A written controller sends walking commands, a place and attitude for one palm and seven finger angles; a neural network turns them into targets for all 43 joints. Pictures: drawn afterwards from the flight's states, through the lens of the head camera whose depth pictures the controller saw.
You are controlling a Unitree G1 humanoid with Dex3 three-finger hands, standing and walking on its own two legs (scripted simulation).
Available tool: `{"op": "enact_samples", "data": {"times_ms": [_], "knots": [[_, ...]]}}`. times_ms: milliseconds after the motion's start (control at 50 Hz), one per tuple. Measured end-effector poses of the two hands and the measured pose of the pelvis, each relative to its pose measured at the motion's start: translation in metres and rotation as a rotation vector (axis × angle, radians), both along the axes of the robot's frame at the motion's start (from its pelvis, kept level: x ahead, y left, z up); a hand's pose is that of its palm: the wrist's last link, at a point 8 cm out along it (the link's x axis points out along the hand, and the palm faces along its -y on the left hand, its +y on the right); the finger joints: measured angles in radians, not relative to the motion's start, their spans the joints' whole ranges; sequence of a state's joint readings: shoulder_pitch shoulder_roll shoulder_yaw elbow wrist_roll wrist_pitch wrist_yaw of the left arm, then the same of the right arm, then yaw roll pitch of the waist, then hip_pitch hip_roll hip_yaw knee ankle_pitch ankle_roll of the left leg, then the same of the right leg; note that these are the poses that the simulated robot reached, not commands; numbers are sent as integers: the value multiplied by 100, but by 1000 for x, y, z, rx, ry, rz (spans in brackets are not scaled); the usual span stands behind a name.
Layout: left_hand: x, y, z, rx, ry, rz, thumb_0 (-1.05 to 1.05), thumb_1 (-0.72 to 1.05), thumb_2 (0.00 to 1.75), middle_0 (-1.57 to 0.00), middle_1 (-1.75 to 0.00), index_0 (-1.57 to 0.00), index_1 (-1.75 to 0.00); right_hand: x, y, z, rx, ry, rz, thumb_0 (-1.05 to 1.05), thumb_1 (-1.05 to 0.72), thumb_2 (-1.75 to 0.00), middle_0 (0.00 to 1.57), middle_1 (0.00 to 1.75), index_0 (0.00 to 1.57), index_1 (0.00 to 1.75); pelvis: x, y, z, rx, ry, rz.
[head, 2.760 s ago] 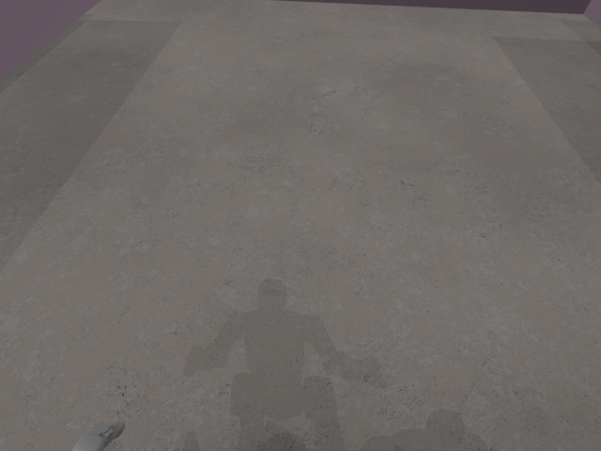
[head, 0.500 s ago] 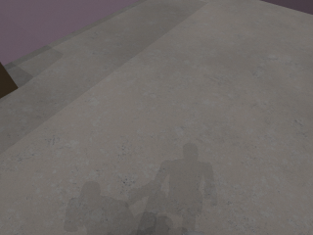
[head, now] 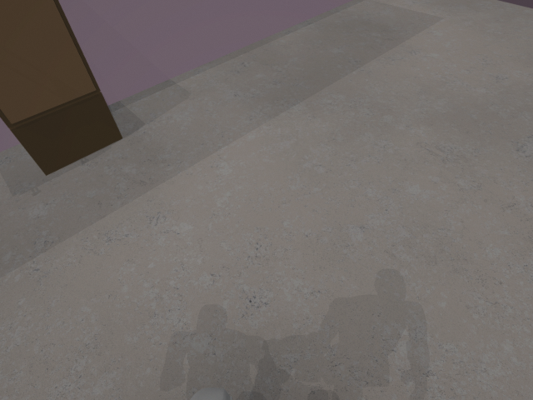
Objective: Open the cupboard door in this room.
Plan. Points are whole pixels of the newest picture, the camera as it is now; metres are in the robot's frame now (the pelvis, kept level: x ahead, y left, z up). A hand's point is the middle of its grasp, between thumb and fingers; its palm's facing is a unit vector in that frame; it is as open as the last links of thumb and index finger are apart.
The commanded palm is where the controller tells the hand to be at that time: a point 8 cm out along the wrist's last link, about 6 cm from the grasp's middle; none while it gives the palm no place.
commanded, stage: turn or walk to find it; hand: left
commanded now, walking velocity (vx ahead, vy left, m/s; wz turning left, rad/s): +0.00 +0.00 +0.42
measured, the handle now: out of the picture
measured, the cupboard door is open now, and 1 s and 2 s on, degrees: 0 0 0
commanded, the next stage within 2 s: stand and wait in 0.66 s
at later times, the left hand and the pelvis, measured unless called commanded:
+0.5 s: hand out of the picture -0.02 +0.27 -0.17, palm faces +0.25 -0.94 -0.23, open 7.4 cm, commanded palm none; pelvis -0.04 +0.05 +0.00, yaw +11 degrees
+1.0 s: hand out of the picture -0.10 +0.18 -0.16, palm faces +0.38 -0.89 -0.25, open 7.3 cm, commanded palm none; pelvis -0.07 +0.00 +0.00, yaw +21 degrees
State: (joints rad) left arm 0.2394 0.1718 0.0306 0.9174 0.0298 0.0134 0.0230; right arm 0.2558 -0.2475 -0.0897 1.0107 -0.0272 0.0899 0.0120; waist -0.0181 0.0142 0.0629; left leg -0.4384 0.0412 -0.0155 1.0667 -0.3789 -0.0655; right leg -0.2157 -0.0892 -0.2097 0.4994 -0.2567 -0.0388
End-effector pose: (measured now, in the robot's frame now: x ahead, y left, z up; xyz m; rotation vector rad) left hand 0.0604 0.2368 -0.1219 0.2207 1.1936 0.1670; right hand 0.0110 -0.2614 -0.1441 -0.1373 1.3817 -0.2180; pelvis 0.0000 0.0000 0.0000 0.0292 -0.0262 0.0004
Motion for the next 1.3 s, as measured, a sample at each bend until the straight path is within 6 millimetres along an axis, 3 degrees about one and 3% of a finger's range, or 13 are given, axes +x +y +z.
{"op": "enact_samples", "data": {"times_ms": [100,200,240,360,480,580,700,760,920,1020,1160,1300], "knots": [[-47,19,-17,-26,69,85,1,91,90,-20,-30,-20,-30,29,17,6,-26,-31,92,0,-91,-90,20,30,19,30,-9,13,-4,-14,7,49],[-91,50,-42,-53,132,175,1,91,90,-20,-30,-20,-30,66,50,11,-60,-141,189,0,-91,-90,20,30,19,30,-18,36,-16,-31,7,99],[-102,60,-43,-53,161,193,1,91,90,-20,-30,-20,-30,74,63,18,-60,-178,214,0,-91,-90,20,30,20,30,-22,42,-14,-33,2,100],[-107,77,-29,-57,123,231,1,91,90,-20,-30,-20,-30,80,91,32,-49,-216,263,0,-91,-90,20,30,20,30,-29,55,0,-56,3,146],[-98,82,-17,-36,45,250,1,91,90,-20,-30,-20,-30,68,98,28,-20,-204,281,0,-91,-90,20,30,20,30,-38,55,3,-51,5,192],[-88,74,-8,-13,-6,252,1,91,90,-20,-30,-20,-30,47,86,16,1,-156,277,0,-90,-90,21,30,20,30,-47,46,1,-40,9,230],[-85,49,1,26,-75,263,1,91,90,-20,-30,-20,-30,21,55,-6,31,-76,283,0,-90,-90,21,30,20,30,-57,20,-7,-16,20,282],[-99,32,6,42,-79,279,1,91,90,-20,-30,-20,-30,15,41,-14,41,-44,295,0,-91,-90,20,30,20,30,-62,8,-7,-17,7,307],[-154,-3,6,7,9,362,1,91,90,-20,-30,-20,-30,14,22,-6,32,-14,340,0,-91,-90,20,30,20,30,-67,-5,2,1,-2,354],[-191,-15,-6,-32,68,410,1,92,90,-20,-30,-20,-30,16,30,-3,15,-2,382,0,-91,-90,20,30,19,30,-73,-3,1,-8,1,366],[-247,-19,-31,-114,176,474,1,92,90,-20,-30,-20,-30,21,68,4,1,-72,445,0,-91,-90,20,30,19,30,-90,11,-5,-28,-9,366],[-274,-24,-33,-156,225,461,1,92,90,-20,-30,-20,-30,19,88,13,1,-128,451,0,-94,-90,20,30,20,30,-102,22,1,-28,-28,351]]}}
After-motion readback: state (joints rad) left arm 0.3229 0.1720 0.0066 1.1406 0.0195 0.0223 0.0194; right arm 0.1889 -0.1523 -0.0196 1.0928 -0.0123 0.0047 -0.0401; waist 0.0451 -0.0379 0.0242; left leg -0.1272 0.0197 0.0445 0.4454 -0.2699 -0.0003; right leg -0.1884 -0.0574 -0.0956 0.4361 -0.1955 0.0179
